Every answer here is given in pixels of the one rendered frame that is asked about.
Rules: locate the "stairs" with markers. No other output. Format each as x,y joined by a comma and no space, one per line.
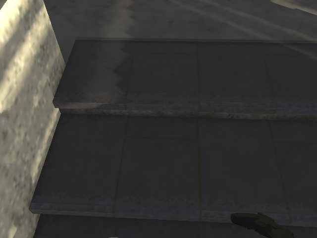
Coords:
214,161

